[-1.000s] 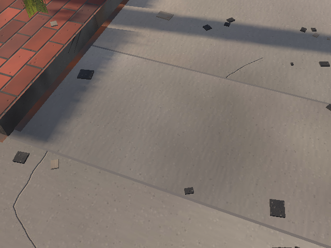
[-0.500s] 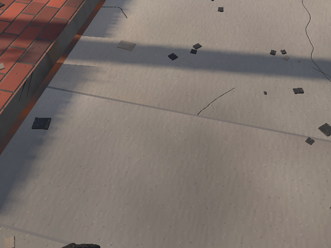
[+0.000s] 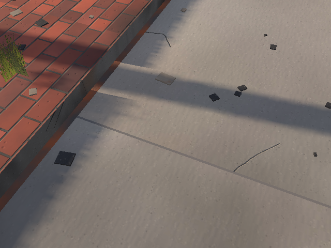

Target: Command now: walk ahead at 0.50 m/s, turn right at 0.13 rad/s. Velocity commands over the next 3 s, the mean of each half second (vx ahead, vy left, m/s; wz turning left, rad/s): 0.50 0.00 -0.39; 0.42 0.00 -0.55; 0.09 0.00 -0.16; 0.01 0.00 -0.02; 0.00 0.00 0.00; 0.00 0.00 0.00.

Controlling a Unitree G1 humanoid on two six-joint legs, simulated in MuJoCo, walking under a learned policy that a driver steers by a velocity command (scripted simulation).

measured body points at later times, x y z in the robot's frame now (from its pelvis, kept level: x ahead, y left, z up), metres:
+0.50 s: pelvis +0.25 +0.02 +0.00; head +0.28 +0.02 +0.45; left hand +0.45 +0.21 -0.13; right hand +0.15 -0.20 -0.14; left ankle +0.19 +0.11 -0.74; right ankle +0.38 -0.14 -0.69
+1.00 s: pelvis +0.47 -0.09 +0.00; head +0.50 -0.12 +0.45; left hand +0.62 +0.15 -0.12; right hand +0.49 -0.38 -0.12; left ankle +0.67 -0.01 -0.68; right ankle +0.42 -0.11 -0.74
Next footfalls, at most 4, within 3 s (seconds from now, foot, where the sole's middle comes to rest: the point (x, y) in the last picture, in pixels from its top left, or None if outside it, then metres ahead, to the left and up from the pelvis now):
0.10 left None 0.23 0.11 -0.78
0.64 right None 0.45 -0.12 -0.78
1.16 left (211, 192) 0.72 -0.11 -0.78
1.52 right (242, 239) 0.52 -0.23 -0.78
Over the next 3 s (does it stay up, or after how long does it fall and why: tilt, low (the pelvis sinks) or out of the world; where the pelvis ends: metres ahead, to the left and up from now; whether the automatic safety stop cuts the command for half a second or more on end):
stays up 0.60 -0.18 0.00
